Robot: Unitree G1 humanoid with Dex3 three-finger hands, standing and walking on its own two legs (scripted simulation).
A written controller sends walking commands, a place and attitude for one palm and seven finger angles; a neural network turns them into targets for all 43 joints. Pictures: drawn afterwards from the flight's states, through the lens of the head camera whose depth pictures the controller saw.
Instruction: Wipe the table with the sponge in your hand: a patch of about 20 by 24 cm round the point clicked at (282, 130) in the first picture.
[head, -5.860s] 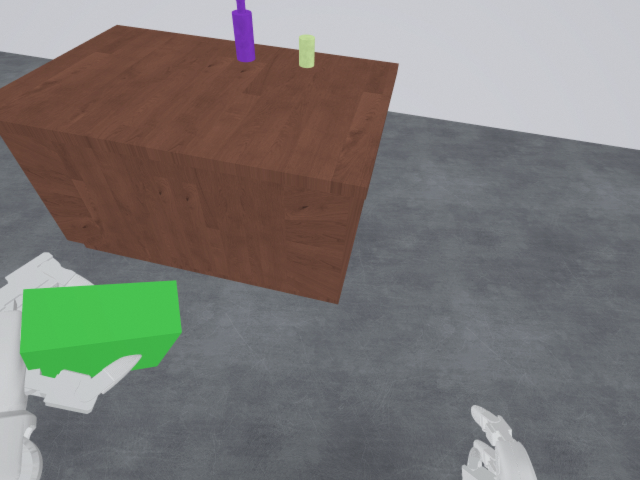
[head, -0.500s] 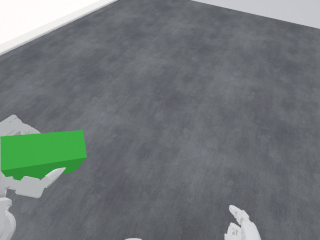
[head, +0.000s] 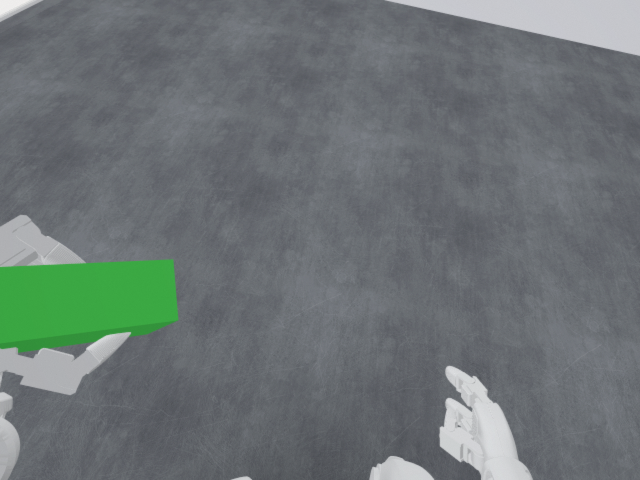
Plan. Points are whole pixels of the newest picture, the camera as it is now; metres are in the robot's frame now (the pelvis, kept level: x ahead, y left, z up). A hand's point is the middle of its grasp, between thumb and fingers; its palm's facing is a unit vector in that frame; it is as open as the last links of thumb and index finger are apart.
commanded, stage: turn to face it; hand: left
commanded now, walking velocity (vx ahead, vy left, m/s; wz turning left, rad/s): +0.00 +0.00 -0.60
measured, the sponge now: (112, 306) +0.23 +0.21 +0.16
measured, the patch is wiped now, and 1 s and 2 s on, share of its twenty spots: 0.00 0.00 0.00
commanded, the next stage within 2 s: none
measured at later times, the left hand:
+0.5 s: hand (260, 316) +0.22 +0.08 +0.18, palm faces +0.17 -0.84 -0.51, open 9.0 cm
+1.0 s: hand (392, 406) +0.17 -0.03 +0.16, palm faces -0.06 -0.85 -0.52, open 9.0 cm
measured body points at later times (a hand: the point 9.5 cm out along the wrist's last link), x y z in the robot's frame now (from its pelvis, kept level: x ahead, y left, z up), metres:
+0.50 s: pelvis -0.05 -0.09 -0.01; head -0.02 -0.13 +0.44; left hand +0.21 +0.12 +0.21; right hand +0.06 -0.39 -0.11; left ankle -0.03 +0.08 -0.65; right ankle +0.02 -0.13 -0.74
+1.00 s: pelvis -0.14 -0.12 -0.02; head -0.12 -0.16 +0.42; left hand +0.17 +0.02 +0.19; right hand -0.11 -0.38 -0.13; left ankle -0.08 +0.06 -0.74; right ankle -0.15 -0.24 -0.74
